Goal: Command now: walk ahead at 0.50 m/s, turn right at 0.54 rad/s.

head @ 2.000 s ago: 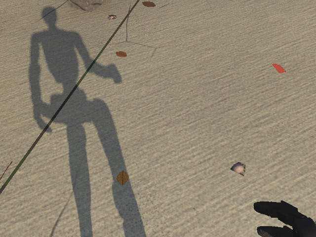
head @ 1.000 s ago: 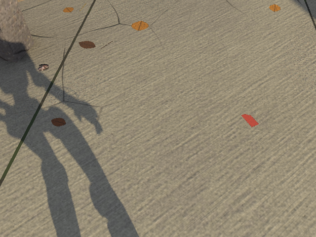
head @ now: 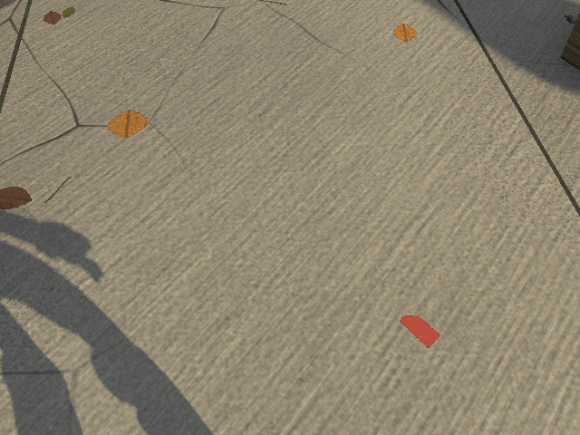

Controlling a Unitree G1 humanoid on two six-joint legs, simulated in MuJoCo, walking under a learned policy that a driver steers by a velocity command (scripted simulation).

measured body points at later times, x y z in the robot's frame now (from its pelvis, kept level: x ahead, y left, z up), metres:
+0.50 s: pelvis +0.29 +0.04 +0.00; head +0.32 +0.05 +0.45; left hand +0.39 +0.31 -0.12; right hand +0.43 -0.23 -0.09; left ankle +0.36 +0.12 -0.73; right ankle +0.15 -0.08 -0.64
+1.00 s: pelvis +0.57 +0.01 +0.01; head +0.59 +0.01 +0.45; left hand +0.70 +0.30 -0.07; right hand +0.68 -0.26 -0.11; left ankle +0.44 +0.11 -0.65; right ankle +0.64 -0.09 -0.73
